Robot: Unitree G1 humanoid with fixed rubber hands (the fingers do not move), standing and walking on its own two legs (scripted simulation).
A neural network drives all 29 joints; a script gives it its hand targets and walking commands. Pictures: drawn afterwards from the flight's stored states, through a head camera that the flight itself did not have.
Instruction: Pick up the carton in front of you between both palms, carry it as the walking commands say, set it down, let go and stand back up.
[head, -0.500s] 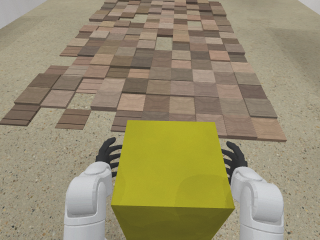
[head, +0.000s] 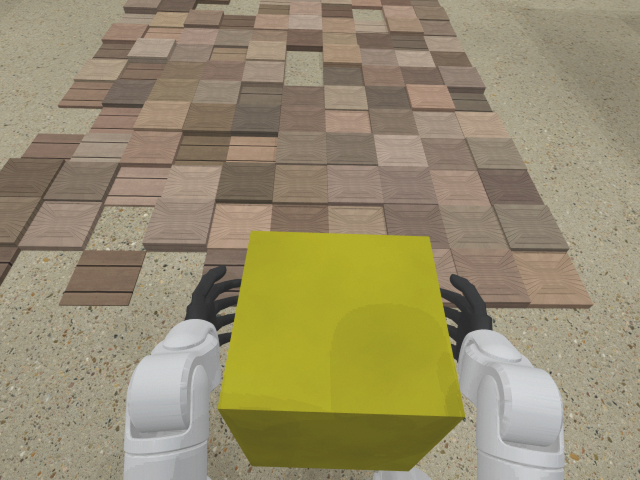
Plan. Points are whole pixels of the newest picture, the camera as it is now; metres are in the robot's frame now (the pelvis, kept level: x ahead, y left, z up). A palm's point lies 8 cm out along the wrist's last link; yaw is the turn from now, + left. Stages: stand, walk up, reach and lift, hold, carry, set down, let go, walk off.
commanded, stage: carry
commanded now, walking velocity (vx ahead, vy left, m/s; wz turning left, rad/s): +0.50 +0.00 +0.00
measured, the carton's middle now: (334, 358) +0.27 -0.01 -0.01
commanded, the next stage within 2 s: none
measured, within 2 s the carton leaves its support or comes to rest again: neither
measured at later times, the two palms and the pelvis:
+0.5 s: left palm (239, 82) +0.65 +0.14 +0.15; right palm (425, 82) +0.68 -0.16 +0.14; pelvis +0.33 -0.04 -0.01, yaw +3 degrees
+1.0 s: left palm (251, 0) +1.06 +0.17 +0.11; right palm (382, 5) +1.05 -0.13 +0.12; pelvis +0.66 +0.02 -0.01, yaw +2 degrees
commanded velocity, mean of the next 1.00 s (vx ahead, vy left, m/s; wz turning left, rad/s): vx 0.50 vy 0.00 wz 0.00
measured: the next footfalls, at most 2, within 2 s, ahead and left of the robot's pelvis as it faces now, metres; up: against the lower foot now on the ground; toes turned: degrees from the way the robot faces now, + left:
right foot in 0.20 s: +0.33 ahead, -0.11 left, +0.00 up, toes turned -10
left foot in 0.68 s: +0.64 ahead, +0.08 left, +0.00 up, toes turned +10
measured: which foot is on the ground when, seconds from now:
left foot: down 0.00-0.20, up 0.22-0.66, down 0.68-1.00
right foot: up 0.00-0.18, down 0.20-0.70, up 0.72-1.00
